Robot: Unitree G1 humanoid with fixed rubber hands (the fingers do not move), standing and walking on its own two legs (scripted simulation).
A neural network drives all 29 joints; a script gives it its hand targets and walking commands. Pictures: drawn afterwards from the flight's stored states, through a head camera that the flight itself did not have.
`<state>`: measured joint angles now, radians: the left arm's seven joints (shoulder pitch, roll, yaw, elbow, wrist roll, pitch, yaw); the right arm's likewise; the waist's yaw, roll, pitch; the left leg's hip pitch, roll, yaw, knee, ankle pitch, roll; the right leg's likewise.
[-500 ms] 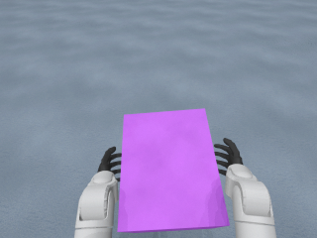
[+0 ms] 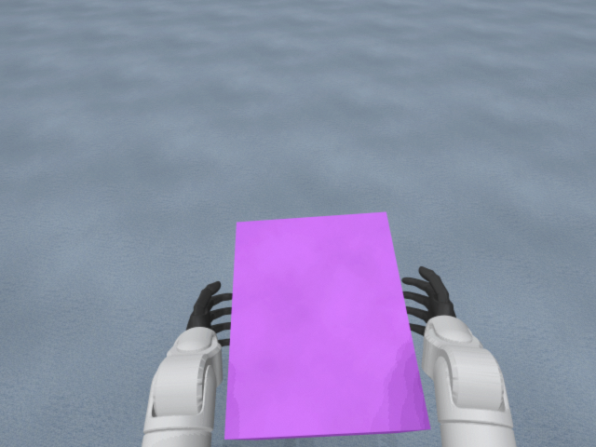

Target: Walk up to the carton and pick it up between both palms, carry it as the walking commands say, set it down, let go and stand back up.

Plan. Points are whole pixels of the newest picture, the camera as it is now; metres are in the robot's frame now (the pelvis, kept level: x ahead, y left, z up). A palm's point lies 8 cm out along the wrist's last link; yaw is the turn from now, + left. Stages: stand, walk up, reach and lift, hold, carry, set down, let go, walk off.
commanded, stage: carry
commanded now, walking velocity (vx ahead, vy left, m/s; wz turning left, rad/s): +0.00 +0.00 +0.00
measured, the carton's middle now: (318, 330) +0.32 +0.00 -0.03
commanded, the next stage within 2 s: hold in 0.10 s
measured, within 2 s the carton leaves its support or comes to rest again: neither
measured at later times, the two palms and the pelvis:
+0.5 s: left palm (212, 330) +0.28 +0.14 +0.04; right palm (442, 312) +0.30 -0.17 +0.06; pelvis +0.00 -0.01 +0.01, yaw +6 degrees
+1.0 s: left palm (212, 344) +0.30 +0.16 -0.04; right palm (415, 326) +0.32 -0.15 -0.02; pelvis +0.00 -0.01 +0.00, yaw +6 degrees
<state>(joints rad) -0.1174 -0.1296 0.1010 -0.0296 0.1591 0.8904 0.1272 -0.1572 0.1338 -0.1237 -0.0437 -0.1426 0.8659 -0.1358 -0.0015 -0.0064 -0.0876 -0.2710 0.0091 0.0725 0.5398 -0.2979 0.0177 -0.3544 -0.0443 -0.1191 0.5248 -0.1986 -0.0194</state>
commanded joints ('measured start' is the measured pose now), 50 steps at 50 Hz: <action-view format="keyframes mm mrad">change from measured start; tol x16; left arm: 1 -495 -737 -502 -294 -289 -91 -173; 3 -382 -639 -376 90 -136 -77 -194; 4 -492 -742 -521 -255 -269 -96 -170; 7 -334 -563 -400 101 -138 -177 -195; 15 -659 -824 -670 -109 -261 -275 -270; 25 -752 -794 -201 488 -43 -291 -375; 30 -977 -901 -246 435 -79 -384 -398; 50 -788 -777 -188 551 18 -625 -349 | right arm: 1 -362 780 520 -155 273 -38 214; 3 -296 664 396 194 123 -36 230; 4 -347 759 503 -128 245 -51 220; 5 -346 768 509 -110 239 -56 220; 6 -256 559 421 221 113 -77 261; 13 -485 721 577 -132 224 -229 310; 27 -656 977 225 556 41 -223 376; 50 -672 794 158 560 -59 -526 364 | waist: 1 6 66 -235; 5 5 50 -242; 6 39 72 -27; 13 -77 31 -348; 20 -72 -44 12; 50 -87 53 -351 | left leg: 1 30 104 -93 -108 119 23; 6 30 -42 -201 -197 119 13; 8 123 -20 -225 -178 419 -10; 13 253 -27 -261 -146 522 -4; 18 134 -90 -190 -214 26 29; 24 8 -69 -192 -212 -76 58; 50 -147 -100 -204 -5 330 20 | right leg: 1 112 -106 95 -55 86 -10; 13 390 104 182 -107 340 3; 24 325 90 208 -172 -121 6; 39 399 99 208 -37 463 32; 50 61 138 157 97 331 11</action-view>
